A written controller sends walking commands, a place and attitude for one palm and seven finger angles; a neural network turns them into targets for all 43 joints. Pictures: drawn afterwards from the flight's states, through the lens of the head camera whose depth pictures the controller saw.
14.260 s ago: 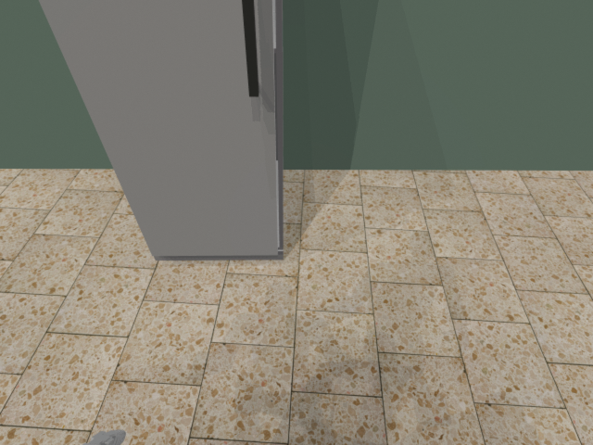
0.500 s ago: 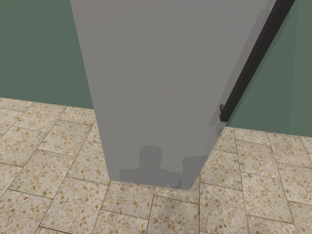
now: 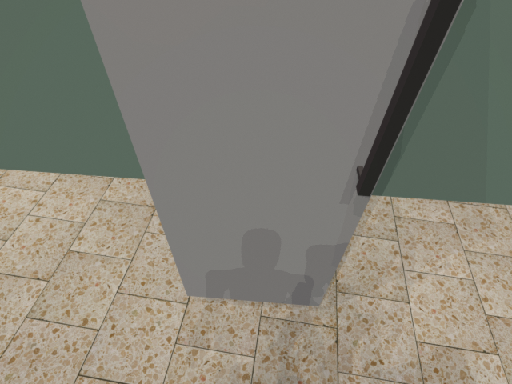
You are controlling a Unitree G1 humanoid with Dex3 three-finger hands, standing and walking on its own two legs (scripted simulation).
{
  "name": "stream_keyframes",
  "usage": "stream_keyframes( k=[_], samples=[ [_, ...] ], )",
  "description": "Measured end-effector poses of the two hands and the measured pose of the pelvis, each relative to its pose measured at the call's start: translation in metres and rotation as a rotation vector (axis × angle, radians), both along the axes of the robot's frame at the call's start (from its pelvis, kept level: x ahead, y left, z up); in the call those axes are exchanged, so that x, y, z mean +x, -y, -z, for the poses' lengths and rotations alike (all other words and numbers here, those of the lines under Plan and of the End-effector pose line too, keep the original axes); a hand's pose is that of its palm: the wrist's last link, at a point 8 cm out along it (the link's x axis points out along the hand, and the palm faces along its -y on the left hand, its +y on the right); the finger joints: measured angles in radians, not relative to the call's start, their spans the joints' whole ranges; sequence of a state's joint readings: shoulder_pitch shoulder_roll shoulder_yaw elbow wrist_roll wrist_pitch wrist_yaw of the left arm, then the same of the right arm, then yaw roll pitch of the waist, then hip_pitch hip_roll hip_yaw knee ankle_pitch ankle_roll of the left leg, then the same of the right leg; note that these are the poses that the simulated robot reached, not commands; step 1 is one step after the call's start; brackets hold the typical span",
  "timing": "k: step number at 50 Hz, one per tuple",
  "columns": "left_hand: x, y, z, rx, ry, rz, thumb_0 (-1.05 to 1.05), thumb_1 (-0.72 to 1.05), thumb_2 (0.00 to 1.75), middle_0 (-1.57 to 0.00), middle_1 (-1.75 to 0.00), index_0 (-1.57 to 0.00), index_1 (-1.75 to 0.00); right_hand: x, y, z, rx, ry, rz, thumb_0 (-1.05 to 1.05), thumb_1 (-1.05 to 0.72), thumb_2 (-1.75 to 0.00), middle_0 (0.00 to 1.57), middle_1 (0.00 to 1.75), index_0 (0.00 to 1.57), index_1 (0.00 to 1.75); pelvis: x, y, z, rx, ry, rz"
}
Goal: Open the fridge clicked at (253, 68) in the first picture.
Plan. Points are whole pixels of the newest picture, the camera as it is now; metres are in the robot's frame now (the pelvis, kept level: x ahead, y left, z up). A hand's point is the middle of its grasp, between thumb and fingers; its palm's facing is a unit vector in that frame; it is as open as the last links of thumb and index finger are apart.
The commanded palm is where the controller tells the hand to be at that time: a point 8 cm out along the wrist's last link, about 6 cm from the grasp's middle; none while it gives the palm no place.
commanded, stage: look again from close up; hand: right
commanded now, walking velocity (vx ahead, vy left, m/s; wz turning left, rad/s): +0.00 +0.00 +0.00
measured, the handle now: (396, 96) +0.48 -0.17 +0.23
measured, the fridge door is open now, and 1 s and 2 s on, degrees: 0 0 0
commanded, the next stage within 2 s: raise the hand to about handle height in 0.70 s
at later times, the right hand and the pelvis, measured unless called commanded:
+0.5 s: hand out of the picture +0.02 -0.21 -0.17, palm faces +0.01 +0.97 -0.24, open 7.4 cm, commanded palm none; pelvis +0.00 -0.02 +0.00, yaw +0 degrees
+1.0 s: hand (437, 343) +0.20 -0.24 +0.02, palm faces +0.26 +0.96 -0.10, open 7.6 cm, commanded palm +0.09 -0.28 -0.03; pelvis -0.03 -0.03 -0.01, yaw -2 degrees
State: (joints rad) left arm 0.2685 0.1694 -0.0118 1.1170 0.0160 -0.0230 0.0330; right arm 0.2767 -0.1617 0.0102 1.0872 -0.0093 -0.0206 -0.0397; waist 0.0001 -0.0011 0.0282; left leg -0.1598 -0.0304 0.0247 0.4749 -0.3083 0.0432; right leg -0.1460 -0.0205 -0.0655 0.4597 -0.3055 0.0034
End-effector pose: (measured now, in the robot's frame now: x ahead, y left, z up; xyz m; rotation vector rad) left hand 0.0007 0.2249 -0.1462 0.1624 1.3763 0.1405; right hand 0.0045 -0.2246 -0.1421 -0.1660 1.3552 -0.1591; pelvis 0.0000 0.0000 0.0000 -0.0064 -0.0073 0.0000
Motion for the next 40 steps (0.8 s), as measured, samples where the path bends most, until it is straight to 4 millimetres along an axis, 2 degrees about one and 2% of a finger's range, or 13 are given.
stream_keyframes(
  k=[13,28,40],
  samples=[
    [0.018,0.008,-0.002,0.004,0.037,0.017,0.00,0.91,0.90,-0.20,-0.29,-0.20,-0.30,0.000,0.014,-0.001,-0.006,-0.006,-0.003,0.00,-0.91,-0.90,0.20,0.30,0.20,0.30,-0.001,0.009,-0.001,0.002,0.001,-0.002],
    [0.015,0.007,-0.006,0.025,0.037,0.021,0.00,0.91,0.90,-0.20,-0.30,-0.20,-0.30,0.013,0.036,-0.005,-0.032,0.032,-0.019,0.00,-0.91,-0.90,0.20,0.30,0.20,0.30,-0.004,0.018,-0.002,0.002,0.005,-0.001],
    [0.014,0.004,-0.010,0.045,0.036,0.030,0.00,0.90,0.90,-0.20,-0.30,-0.20,-0.30,0.017,0.046,-0.006,-0.035,0.042,-0.031,0.00,-0.91,-0.90,0.20,0.30,0.20,0.30,-0.009,0.023,-0.004,0.003,0.004,0.001]
  ],
)
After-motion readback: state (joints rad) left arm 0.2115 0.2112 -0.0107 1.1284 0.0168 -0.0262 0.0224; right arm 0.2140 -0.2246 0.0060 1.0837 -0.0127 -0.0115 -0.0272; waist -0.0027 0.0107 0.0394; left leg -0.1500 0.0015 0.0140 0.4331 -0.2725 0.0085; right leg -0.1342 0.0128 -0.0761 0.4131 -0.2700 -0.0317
